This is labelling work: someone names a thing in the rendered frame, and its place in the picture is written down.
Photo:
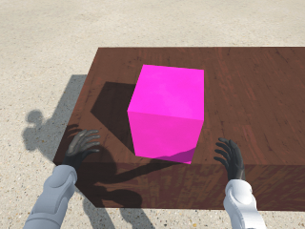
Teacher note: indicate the robot left hand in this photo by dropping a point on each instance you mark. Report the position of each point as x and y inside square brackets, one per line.
[77, 150]

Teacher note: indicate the right robot forearm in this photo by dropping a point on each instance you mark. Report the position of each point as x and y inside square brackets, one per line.
[240, 205]

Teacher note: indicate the carton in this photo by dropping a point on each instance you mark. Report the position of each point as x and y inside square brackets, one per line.
[166, 112]

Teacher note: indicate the left robot forearm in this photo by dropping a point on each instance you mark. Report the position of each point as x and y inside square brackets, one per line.
[49, 210]

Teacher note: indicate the pedestal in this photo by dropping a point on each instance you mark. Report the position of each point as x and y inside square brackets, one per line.
[254, 96]

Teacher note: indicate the robot right hand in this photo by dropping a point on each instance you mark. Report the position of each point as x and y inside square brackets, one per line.
[234, 160]

